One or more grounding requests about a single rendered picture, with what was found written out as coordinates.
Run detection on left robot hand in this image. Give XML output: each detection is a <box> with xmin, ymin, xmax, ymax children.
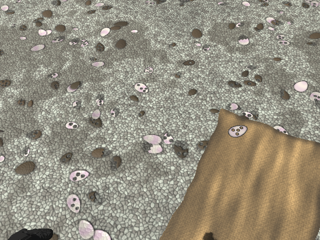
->
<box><xmin>8</xmin><ymin>228</ymin><xmax>53</xmax><ymax>240</ymax></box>

